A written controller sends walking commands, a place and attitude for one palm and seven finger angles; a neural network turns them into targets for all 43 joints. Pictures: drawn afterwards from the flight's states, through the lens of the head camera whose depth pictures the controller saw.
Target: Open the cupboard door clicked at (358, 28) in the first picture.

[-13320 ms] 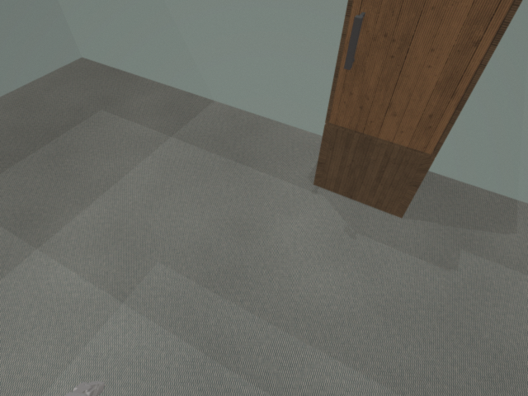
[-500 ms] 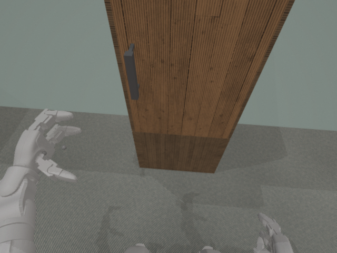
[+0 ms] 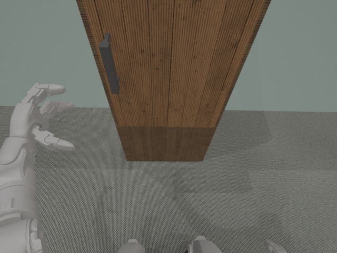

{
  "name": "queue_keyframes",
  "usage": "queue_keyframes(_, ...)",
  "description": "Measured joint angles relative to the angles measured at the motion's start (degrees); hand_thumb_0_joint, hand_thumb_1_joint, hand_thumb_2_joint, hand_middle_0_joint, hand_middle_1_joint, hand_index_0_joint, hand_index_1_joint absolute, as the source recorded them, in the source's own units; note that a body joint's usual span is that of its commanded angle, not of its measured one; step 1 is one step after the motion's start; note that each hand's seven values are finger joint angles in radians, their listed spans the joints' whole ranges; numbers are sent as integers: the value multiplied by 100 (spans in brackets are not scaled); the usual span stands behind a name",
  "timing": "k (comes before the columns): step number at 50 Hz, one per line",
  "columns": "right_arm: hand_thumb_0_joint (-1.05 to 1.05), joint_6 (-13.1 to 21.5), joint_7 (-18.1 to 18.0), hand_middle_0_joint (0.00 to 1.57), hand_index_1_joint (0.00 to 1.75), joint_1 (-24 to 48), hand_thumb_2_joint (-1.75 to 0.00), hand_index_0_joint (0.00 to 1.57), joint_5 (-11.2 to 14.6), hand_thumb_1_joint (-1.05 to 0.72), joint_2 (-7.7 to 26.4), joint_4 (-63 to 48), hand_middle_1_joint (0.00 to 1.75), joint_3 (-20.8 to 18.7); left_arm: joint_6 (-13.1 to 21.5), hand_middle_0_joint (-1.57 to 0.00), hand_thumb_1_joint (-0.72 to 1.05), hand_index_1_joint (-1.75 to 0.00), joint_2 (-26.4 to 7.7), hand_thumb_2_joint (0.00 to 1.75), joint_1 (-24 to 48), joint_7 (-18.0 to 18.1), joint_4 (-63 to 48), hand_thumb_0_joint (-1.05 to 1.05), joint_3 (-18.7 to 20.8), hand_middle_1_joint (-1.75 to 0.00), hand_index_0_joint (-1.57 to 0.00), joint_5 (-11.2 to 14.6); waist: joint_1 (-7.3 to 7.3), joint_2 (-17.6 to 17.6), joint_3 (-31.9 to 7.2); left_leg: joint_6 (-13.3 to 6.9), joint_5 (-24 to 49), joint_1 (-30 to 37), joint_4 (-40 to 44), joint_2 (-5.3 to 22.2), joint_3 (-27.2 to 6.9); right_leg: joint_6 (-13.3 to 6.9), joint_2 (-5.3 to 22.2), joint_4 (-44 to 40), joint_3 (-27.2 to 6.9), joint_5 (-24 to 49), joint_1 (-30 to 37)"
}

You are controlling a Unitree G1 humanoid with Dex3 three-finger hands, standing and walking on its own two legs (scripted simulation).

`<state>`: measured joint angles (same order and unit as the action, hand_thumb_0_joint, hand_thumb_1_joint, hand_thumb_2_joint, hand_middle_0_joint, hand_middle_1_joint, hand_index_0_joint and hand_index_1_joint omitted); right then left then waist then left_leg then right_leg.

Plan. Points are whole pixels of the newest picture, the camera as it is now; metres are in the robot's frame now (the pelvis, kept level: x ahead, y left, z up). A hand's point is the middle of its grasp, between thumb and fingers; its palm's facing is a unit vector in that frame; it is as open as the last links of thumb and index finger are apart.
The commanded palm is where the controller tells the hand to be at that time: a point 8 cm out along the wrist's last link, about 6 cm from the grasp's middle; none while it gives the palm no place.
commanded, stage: move the hooked fingers beside the handle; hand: left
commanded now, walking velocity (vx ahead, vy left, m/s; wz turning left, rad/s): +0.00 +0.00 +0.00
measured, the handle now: (111, 65) +0.60 +0.18 +0.06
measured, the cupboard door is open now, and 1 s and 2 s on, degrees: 0 0 0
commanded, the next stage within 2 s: slide the fingers in behind the handle in 1.72 s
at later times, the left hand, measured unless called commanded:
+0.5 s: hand (76, 94) +0.47 +0.24 +0.08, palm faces +0.00 -1.00 -0.01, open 14.0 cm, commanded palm +0.46 +0.29 +0.07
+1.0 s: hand (82, 73) +0.54 +0.24 +0.08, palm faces -0.01 -1.00 +0.00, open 14.0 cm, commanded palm +0.52 +0.28 +0.07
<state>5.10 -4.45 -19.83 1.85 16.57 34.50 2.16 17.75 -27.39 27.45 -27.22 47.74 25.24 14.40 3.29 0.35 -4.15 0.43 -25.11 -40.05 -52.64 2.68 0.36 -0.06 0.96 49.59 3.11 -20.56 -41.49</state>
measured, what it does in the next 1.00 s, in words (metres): stands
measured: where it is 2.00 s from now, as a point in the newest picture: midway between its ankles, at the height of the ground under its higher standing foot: outside the picture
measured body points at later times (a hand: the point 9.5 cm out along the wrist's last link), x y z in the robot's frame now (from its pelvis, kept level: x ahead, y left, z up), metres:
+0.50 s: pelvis +0.00 +0.00 -0.01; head +0.11 +0.02 +0.43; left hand +0.47 +0.29 +0.08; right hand +0.03 -0.27 -0.12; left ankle +0.01 +0.12 -0.69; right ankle +0.04 -0.12 -0.69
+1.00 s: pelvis +0.00 +0.02 -0.02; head +0.15 +0.04 +0.40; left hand +0.54 +0.30 +0.08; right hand -0.03 -0.25 -0.11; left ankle +0.01 +0.12 -0.69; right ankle +0.04 -0.12 -0.69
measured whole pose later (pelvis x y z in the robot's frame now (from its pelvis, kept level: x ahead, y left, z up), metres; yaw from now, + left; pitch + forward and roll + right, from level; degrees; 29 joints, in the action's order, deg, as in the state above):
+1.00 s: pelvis +0.00 +0.02 -0.02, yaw -2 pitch +23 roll -4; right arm -3.7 -1.8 -24.8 -1.3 16.5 34.5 3.8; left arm 18.8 -41.4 59.4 -21.6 73.1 28.1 3.6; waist 12.5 0.7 -4.2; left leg -0.8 -27.1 -54.7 -59.2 3.8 0.1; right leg 1.0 -0.2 52.4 3.0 -20.2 -54.7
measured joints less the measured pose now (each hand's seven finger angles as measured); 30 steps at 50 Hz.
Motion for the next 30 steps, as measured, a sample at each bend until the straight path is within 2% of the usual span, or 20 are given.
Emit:
queue_keyframes(19, 1, -393, 129, 21, 30, -80, -90, 21, -82, -90, -64, -12, 30, 48, 232, -30, -50, -120, -377, 30, 1454, 312, 1389, -1, 55, -120, -30, -498, 291, -4, -38, -24, -65, -568, -279, 35, 22, 18, -32, 214, -36, -7, -561)
queue_keyframes(30, 0, -580, 162, 21, 30, -218, -90, 21, -149, -90, -27, 48, 30, 82, 232, -30, -50, -120, -756, 30, 2203, 434, 1992, -1, 170, -120, -30, -751, 534, 7, -14, -48, -103, -927, -440, 66, 11, 38, -63, 289, -33, 9, -886)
